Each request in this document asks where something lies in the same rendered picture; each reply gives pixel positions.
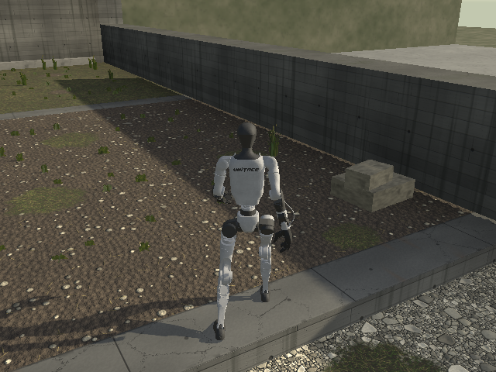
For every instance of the right robot upper arm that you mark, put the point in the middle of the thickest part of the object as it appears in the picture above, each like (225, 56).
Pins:
(274, 178)

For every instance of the robot right shin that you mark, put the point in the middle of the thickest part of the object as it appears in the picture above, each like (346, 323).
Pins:
(265, 269)

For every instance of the left robot upper arm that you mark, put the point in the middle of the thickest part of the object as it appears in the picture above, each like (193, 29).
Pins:
(220, 174)

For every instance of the right robot forearm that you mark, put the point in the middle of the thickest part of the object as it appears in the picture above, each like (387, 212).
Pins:
(282, 212)

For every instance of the left robot thigh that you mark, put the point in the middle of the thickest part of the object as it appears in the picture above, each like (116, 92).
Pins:
(227, 243)

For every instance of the left robot forearm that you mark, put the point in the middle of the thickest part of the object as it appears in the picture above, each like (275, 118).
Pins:
(215, 196)

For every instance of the right robot hand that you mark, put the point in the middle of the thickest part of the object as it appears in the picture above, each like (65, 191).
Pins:
(288, 239)

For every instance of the left robot hand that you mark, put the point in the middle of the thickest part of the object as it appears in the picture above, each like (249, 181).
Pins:
(227, 194)

